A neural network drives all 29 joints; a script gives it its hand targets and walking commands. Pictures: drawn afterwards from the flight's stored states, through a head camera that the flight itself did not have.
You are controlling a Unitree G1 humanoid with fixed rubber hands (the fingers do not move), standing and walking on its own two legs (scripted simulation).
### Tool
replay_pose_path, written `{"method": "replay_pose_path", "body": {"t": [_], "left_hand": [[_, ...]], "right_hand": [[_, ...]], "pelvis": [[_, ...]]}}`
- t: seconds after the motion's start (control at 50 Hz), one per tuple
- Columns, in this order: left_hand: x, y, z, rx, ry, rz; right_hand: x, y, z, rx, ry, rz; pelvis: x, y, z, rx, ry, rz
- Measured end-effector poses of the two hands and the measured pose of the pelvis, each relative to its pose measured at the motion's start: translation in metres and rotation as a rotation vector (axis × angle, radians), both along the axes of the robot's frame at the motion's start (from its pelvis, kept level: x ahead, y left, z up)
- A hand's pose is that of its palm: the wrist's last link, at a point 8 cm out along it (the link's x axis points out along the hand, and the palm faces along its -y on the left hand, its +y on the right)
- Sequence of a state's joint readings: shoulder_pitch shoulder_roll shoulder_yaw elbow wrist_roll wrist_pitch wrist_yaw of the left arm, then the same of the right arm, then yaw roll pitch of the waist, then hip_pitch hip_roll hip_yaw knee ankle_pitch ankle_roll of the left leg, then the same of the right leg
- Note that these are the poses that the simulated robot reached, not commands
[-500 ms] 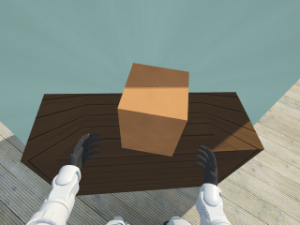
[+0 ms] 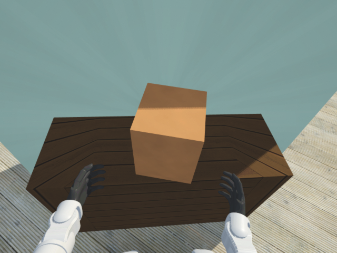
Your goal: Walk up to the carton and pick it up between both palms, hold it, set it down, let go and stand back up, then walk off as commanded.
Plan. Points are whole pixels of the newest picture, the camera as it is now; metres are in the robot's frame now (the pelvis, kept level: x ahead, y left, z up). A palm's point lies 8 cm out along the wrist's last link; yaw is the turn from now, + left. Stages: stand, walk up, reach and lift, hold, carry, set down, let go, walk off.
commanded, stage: set down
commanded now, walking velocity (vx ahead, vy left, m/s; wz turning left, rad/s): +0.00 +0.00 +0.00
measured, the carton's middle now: (169, 134) +0.49 -0.03 -0.07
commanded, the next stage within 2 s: let go in 1.78 s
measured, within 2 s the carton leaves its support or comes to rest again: neither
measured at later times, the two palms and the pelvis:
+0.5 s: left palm (85, 201) +0.26 +0.19 -0.04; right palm (243, 209) +0.22 -0.20 -0.04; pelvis +0.04 -0.02 +0.01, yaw +0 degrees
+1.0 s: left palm (85, 212) +0.23 +0.19 -0.04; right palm (248, 215) +0.21 -0.22 -0.06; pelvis +0.04 -0.04 +0.01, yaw +0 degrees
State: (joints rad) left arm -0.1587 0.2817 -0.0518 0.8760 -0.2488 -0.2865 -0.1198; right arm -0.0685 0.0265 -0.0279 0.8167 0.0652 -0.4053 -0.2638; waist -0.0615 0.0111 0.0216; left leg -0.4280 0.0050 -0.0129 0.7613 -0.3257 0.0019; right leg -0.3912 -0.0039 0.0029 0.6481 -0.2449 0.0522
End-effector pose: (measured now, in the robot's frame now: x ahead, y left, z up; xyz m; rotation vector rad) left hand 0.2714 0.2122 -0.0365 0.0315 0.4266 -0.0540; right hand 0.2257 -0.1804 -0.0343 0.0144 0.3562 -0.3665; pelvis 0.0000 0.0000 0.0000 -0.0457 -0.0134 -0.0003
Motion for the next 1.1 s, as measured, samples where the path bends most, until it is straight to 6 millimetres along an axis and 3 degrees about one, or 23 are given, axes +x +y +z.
{"method": "replay_pose_path", "body": {"t": [0.54, 0.86, 1.1], "left_hand": [[-0.017, -0.019, -0.006, 0.061, 0.091, -0.040], [-0.036, -0.020, -0.004, 0.099, 0.128, -0.012], [-0.040, -0.027, -0.009, 0.123, 0.199, 0.014]], "right_hand": [[-0.004, -0.025, -0.011, 0.047, 0.072, 0.017], [-0.012, -0.028, -0.016, 0.089, 0.101, 0.075], [-0.015, -0.043, -0.021, 0.089, 0.164, 0.109]], "pelvis": [[0.038, -0.024, 0.007, 0.033, -0.072, 0.002], [0.035, -0.033, 0.008, 0.045, -0.121, 0.003], [0.036, -0.042, 0.010, 0.058, -0.120, 0.003]]}}
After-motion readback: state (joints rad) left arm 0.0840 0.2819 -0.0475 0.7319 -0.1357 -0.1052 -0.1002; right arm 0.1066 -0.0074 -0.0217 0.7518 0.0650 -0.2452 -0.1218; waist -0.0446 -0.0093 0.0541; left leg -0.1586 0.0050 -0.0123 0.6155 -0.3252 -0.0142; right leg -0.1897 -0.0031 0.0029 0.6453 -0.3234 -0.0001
